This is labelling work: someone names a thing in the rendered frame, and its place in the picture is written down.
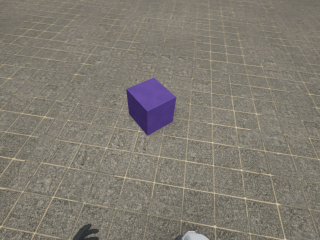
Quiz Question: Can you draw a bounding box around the carton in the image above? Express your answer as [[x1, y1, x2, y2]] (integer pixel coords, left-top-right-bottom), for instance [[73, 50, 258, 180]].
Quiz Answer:
[[126, 78, 177, 136]]

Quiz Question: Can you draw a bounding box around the left robot hand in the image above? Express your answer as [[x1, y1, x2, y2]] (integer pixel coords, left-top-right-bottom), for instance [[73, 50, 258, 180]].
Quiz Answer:
[[73, 223, 99, 240]]

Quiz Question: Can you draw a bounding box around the right robot shin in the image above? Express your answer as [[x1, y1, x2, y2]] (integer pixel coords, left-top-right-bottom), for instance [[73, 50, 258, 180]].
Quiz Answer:
[[183, 231, 196, 238]]

